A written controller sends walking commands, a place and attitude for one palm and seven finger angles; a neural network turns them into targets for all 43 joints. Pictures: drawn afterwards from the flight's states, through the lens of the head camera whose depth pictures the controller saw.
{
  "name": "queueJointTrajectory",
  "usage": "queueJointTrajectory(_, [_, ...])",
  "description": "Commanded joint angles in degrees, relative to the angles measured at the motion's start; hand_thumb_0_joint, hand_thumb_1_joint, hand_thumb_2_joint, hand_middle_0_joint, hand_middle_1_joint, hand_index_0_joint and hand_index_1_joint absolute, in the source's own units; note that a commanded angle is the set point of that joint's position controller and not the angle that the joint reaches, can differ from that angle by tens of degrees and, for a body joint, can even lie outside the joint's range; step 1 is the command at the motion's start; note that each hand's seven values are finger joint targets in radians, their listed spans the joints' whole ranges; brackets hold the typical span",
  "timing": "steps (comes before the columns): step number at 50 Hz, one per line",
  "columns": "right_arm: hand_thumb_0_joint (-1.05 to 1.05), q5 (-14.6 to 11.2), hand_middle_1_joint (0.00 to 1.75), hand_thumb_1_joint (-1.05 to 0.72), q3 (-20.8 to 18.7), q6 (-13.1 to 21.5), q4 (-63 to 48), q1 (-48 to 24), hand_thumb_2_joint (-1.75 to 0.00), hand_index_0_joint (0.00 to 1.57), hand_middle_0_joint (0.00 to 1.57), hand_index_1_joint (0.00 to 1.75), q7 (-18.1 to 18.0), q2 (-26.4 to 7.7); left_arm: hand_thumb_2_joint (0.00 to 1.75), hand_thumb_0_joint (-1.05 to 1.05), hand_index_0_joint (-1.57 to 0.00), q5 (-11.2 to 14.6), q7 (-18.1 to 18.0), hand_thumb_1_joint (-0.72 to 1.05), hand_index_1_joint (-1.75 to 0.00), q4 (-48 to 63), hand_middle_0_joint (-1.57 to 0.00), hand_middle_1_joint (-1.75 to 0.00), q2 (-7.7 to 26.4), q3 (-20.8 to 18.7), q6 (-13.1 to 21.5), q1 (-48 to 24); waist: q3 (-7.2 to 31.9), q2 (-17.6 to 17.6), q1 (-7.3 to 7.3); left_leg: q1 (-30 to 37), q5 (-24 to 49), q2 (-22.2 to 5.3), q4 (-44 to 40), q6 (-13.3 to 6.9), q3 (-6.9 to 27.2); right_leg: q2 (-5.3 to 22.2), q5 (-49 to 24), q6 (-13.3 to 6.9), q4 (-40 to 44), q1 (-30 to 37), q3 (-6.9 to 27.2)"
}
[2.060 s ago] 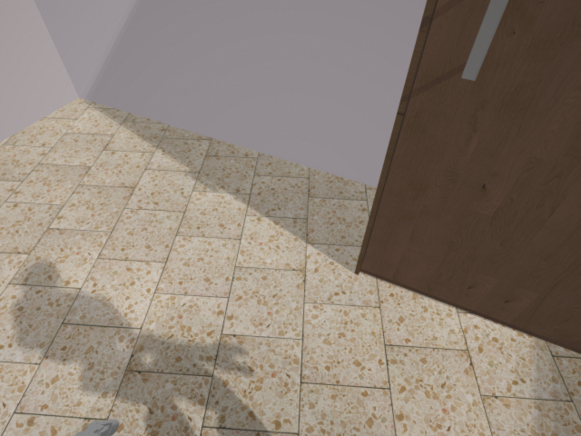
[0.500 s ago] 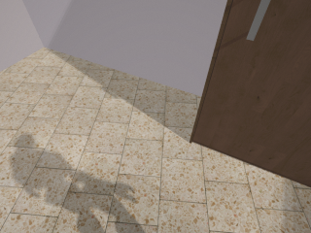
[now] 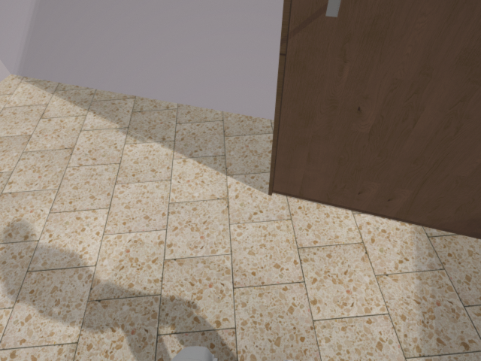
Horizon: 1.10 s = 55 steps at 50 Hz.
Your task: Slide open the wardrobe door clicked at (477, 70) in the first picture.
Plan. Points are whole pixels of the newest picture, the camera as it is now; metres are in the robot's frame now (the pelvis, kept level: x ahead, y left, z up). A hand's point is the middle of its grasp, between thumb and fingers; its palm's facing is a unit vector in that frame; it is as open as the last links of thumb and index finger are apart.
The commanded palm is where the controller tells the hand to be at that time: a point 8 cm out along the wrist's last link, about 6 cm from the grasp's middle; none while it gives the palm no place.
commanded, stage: turn to face it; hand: left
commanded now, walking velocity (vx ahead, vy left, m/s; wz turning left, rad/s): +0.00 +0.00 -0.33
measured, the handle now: out of the picture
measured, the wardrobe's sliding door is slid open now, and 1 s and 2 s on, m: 0.00 0.00 0.00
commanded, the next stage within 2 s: take the last steps up to it in 0.34 s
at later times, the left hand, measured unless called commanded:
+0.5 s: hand out of the picture +0.06 +0.26 -0.16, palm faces -0.10 -0.97 -0.21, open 7.4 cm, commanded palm none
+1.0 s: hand (198, 343) +0.17 +0.10 -0.15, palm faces -0.24 -0.95 -0.17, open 7.3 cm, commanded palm none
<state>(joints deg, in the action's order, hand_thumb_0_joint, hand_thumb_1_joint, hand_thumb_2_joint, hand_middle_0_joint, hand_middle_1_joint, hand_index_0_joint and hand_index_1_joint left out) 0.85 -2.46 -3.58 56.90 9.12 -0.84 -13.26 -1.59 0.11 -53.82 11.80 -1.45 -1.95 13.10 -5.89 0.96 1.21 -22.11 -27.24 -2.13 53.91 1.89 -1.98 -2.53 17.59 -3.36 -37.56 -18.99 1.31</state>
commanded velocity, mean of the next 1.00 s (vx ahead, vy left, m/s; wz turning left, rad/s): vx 0.17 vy -0.07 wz -0.17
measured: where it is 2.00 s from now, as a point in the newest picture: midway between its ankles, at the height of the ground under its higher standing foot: (298, 315)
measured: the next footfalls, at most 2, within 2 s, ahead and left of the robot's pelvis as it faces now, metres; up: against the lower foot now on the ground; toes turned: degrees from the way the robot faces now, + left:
left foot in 0.34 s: +0.01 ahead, +0.15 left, +0.00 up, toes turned -6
right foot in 0.86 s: +0.02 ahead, -0.15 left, +0.00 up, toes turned -22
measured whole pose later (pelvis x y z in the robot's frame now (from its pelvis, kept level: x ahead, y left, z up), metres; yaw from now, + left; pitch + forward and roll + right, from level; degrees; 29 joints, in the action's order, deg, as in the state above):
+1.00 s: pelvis +0.03 -0.04 +0.01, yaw -15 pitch +0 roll -1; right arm 2.1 -3.2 -1.5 65.2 23.8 0.0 -12.0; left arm -1.1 0.2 -57.3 9.6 -2.9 2.3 10.5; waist -0.6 0.6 -2.4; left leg -23.8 -25.5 -7.8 60.5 1.1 -4.7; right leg 1.0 17.2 -0.9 -27.7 -10.7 -7.4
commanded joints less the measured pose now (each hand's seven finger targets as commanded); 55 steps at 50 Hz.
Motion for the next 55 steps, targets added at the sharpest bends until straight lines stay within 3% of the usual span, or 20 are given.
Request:
queueJointTrajectory(1, [0.0,-0.15,0.3,-0.9,-2.06,2.22,-4.74,-0.54,-0.9,0.2,0.2,0.3,-0.4,-5.83,0.9,0.0,-0.2,0.4,-1.42,0.9,-0.3,4.04,-0.2,-0.3,11.46,-3.49,1.21,1.19,7.55,-6.42,-0.54,-6.84,4.34,-0.71,10.48,0.5,3.89,14.91,-17.09,-7.13,19.13,7.33,21.04])
queueJointTrajectory(11, [0.0,-0.49,0.3,-0.9,-1.31,2.85,-5.08,0.02,-0.9,0.2,0.2,0.3,-0.98,-3.34,0.9,0.0,-0.2,-0.27,-1.58,0.9,-0.3,3.19,-0.2,-0.3,10.73,-4.32,0.88,4.13,10.34,-9.74,0.81,-0.53,2.32,0.79,-9.69,0.11,2.54,13.27,-17.0,-7.79,19.29,9.74,22.64])
queueJointTrajectory(15, [0.0,-0.91,0.3,-0.9,-1.11,3.94,-2.73,7.81,-0.9,0.2,0.2,0.3,-1.53,-3.0,0.9,0.0,-0.2,0.27,-1.51,0.9,-0.3,3.55,-0.2,-0.3,10.25,-4.38,0.38,0.86,11.49,-9.6,-2.7,14.5,12.1,1.66,-28.86,-1.04,1.38,9.84,-13.34,-3.45,15.79,1.92,20.34])
queueJointTrajectory(16, [0.0,-0.88,0.3,-0.9,-1.35,4.48,-2.23,9.58,-0.9,0.2,0.2,0.3,-1.74,-4.79,0.9,0.0,-0.2,0.6,-1.39,0.9,-0.3,4.19,-0.2,-0.3,8.34,-3.93,0.22,0.47,11.23,-4.14,-3.52,20.54,12.27,-2.3,-33.73,-2.15,4.48,6.29,-6.62,-1.09,12.01,-4.45,17.0])
queueJointTrajectory(17, [0.0,-0.21,0.3,-0.9,-2.17,4.62,-3.23,8.48,-0.9,0.2,0.2,0.3,-1.66,-9.01,0.9,0.0,-0.2,1.01,-0.87,0.9,-0.3,4.72,-0.2,-0.3,5.41,-3.34,0.08,1.03,8.95,10.72,-3.06,22.31,10.12,-13.37,-39.96,-5.5,17.87,-0.57,3.57,1.92,1.8,-13.61,9.45])
queueJointTrajectory(18, [0.0,0.18,0.3,-0.9,-2.43,3.99,-4.82,6.35,-0.9,0.2,0.2,0.3,-1.65,-11.06,0.9,0.0,-0.2,0.57,-0.89,0.9,-0.3,5.31,-0.2,-0.3,5.52,-3.54,-0.08,-0.25,4.88,15.08,-2.89,14.33,11.82,-21.23,-42.25,-9.39,23.79,-2.04,12.55,4.39,-8.82,-15.15,3.36])
queueJointTrajectory(19, [0.0,0.52,0.3,-0.9,-1.84,3.88,-5.51,3.57,-0.9,0.2,0.2,0.3,-1.82,-9.76,0.9,0.0,-0.2,-0.07,-0.8,0.9,-0.3,4.67,-0.2,-0.3,6.78,-4.09,-0.51,-0.49,2.68,9.5,-1.81,7.53,12.63,-20.83,-42.63,-10.84,21.92,-0.2,10.37,5.08,-16.13,-12.68,5.49])
queueJointTrajectory(20, [0.0,0.53,0.3,-0.9,-1.24,4.15,-5.43,1.49,-0.9,0.2,0.2,0.3,-2.06,-7.17,0.9,0.0,-0.2,-0.51,-0.65,0.9,-0.3,3.17,-0.2,-0.3,7.43,-4.64,-0.98,0.39,1.22,9.62,-0.18,5.29,16.35,-16.8,-42.16,-9.53,17.26,0.34,6.76,5.66,-20.7,-11.91,5.85])
queueJointTrajectory(23, [0.0,0.67,0.3,-0.9,-0.71,4.8,-5.49,1.89,-0.9,0.2,0.2,0.3,-2.06,-6.0,0.9,0.0,-0.2,-0.11,0.24,0.9,-0.3,1.33,-0.2,-0.3,5.33,-4.16,-0.64,3.61,4.14,5.46,0.81,10.51,24.67,-12.45,-38.54,-9.45,8.45,1.01,3.2,6.02,-27.01,-12.6,2.49])
queueJointTrajectory(27, [0.0,0.84,0.3,-0.9,-1.57,5.59,-2.63,10.98,-0.9,0.2,0.2,0.3,-1.94,-6.5,0.9,0.0,-0.2,-0.41,1.55,0.9,-0.3,2.67,-0.2,-0.3,5.01,-3.47,-0.07,-2.12,3.43,6.28,-3.68,20.02,14.66,-15.15,-40.76,-10.89,11.2,3.48,2.39,6.46,-23.19,-19.52,0.38])
queueJointTrajectory(32, [0.0,1.2,0.3,-0.9,-2.47,6.44,0.41,16.07,-0.9,0.2,0.2,0.3,-1.88,-7.67,0.9,0.0,-0.2,-0.54,2.82,0.9,-0.3,4.33,-0.2,-0.3,4.0,-3.02,0.24,-8.37,0.61,5.38,-5.79,21.96,12.44,-19.25,-42.71,-11.87,11.96,6.67,3.91,6.14,-13.62,-19.49,-1.38])
queueJointTrajectory(38, [0.0,1.66,0.3,-0.9,-2.85,6.21,2.4,15.57,-0.9,0.2,0.2,0.3,-1.31,-8.61,0.9,0.0,-0.2,-0.21,3.31,0.9,-0.3,3.27,-0.2,-0.3,1.88,-2.54,0.94,-9.12,2.24,8.96,-5.16,15.0,12.75,-17.42,-40.96,-9.05,6.09,5.32,3.65,5.08,0.06,-6.28,-6.3])
queueJointTrajectory(41, [0.0,1.45,0.3,-0.9,-2.75,5.84,3.1,13.83,-0.9,0.2,0.2,0.3,-0.93,-8.14,0.9,0.0,-0.2,-0.05,2.85,0.9,-0.3,-0.16,-0.2,-0.3,2.92,-3.15,1.94,-1.35,5.67,6.55,-0.96,9.43,12.36,-14.2,-32.13,-5.59,1.73,2.93,-3.68,3.99,12.08,9.52,-9.15])
queueJointTrajectory(42, [0.0,0.93,0.3,-0.9,-2.45,5.88,3.26,14.04,-0.9,0.2,0.2,0.3,-0.43,-6.47,0.9,0.0,-0.2,-0.19,2.21,0.9,-0.3,-2.48,-0.2,-0.3,5.65,-3.56,2.67,4.53,9.16,0.8,1.68,2.48,13.21,-11.6,-22.73,-3.46,-2.1,5.38,-4.32,2.11,15.18,22.05,-5.68])
queueJointTrajectory(43, [0.0,0.26,0.3,-0.9,-1.08,6.04,1.97,14.02,-0.9,0.2,0.2,0.3,0.08,-1.88,0.9,0.0,-0.2,-0.4,1.17,0.9,-0.3,-4.96,-0.2,-0.3,11.83,-4.93,3.61,11.81,13.42,-15.14,4.66,-11.81,0.32,-5.66,-5.94,-0.64,-9.01,19.58,5.07,-2.59,19.34,35.1,10.52])
queueJointTrajectory(44, [0.0,0.57,0.3,-0.9,-0.42,5.91,-1.05,7.95,-0.9,0.2,0.2,0.3,0.04,-1.64,0.9,0.0,-0.2,0.66,0.34,0.9,-0.3,-6.32,-0.2,-0.3,14.93,-5.25,3.44,15.92,12.01,-18.91,6.65,-19.38,-9.89,-2.73,5.37,-0.8,-4.81,26.07,2.89,-5.92,23.71,32.34,22.71])
queueJointTrajectory(45, [0.0,0.67,0.3,-0.9,-0.93,5.91,-1.36,5.97,-0.9,0.2,0.2,0.3,0.13,-2.34,0.9,0.0,-0.2,0.78,-0.15,0.9,-0.3,-6.26,-0.2,-0.3,13.47,-4.89,3.36,14.28,8.49,-12.63,6.08,-21.22,-6.17,-4.54,10.29,-1.42,-0.78,25.7,3.03,-7.63,24.63,28.45,19.68])
queueJointTrajectory(47, [0.0,0.73,0.3,-0.9,-1.41,5.37,0.02,6.59,-0.9,0.2,0.2,0.3,0.61,-2.1,0.9,0.0,-0.2,0.59,-0.56,0.9,-0.3,-5.38,-0.2,-0.3,9.24,-4.02,3.74,6.96,3.31,-11.16,2.61,-18.43,0.23,-7.38,11.87,-1.34,-0.79,22.68,11.15,-6.95,27.27,18.02,15.42])
queueJointTrajectory(50, [0.0,1.18,0.3,-0.9,-1.33,4.3,1.7,9.88,-0.9,0.2,0.2,0.3,0.98,0.82,0.9,0.0,-0.2,0.14,-0.81,0.9,-0.3,-5.1,-0.2,-0.3,4.29,-1.89,4.69,3.4,-1.48,-5.98,-2.12,-12.05,6.73,-6.99,7.69,0.04,-2.75,17.59,-2.92,-4.89,26.97,7.27,3.62])
queueJointTrajectory(55, [0.0,0.92,0.3,-0.9,-1.45,4.3,-0.31,6.73,-0.9,0.2,0.2,0.3,1.89,1.4,0.9,0.0,-0.2,0.02,-1.03,0.9,-0.3,-6.65,-0.2,-0.3,4.36,-1.48,5.76,5.84,-2.48,-7.84,-2.55,-10.53,12.56,-6.52,-2.28,-0.04,-3.83,16.68,-7.92,-5.95,27.84,7.36,1.35])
